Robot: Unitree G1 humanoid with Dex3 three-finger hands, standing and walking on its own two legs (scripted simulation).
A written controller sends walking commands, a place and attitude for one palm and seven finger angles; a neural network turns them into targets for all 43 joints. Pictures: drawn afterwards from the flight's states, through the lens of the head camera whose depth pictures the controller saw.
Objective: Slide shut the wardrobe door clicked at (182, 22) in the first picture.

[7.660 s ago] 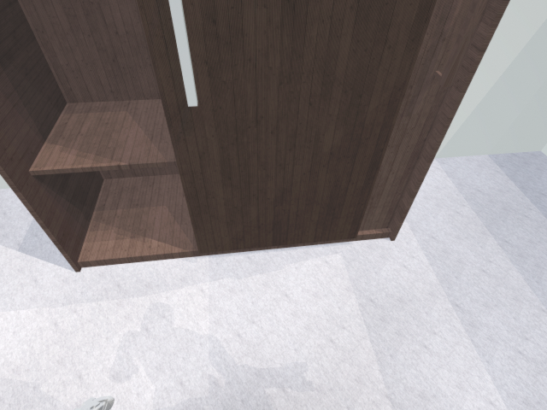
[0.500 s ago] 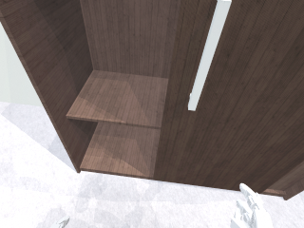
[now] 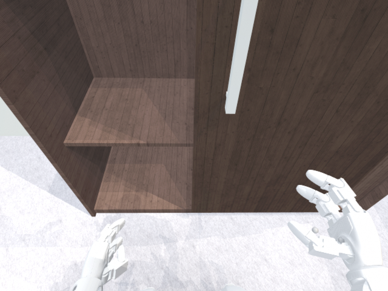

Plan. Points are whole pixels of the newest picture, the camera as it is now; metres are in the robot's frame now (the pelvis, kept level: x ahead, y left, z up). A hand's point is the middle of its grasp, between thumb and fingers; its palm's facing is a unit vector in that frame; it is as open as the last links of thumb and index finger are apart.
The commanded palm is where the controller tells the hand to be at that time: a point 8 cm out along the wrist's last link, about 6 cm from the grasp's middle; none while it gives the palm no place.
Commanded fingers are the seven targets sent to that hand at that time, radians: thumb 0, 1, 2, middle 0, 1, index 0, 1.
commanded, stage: raise the hand with hooked fingers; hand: right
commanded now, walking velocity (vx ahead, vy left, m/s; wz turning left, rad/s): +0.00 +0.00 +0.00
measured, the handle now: (239, 42) +0.55 -0.08 +0.24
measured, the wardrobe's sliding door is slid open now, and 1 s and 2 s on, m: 0.50 0.50 0.50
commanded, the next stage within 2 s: move the hooked fingers beside the handle in 1.40 s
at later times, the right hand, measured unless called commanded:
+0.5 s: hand (363, 176) +0.27 -0.25 +0.18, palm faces +0.04 +1.00 -0.07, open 13.2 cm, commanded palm +0.24 -0.30 +0.19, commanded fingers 0.00 0.50 -0.30 0.30 1.20 0.30 1.20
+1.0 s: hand out of the picture +0.31 -0.28 +0.26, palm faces +0.07 +0.99 -0.09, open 14.0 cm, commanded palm +0.27 -0.31 +0.26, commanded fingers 0.00 0.50 -0.30 0.30 1.20 0.30 1.20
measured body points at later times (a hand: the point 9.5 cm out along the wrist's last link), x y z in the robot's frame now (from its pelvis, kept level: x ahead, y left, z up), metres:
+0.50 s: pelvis +0.02 -0.01 +0.04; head +0.01 +0.00 +0.49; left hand +0.20 +0.23 -0.02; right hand +0.26 -0.30 +0.18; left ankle +0.02 +0.12 -0.69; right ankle +0.03 -0.13 -0.69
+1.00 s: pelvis +0.03 +0.00 +0.05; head +0.00 +0.03 +0.50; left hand +0.21 +0.23 -0.02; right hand +0.30 -0.33 +0.27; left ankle +0.02 +0.12 -0.69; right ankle +0.03 -0.13 -0.69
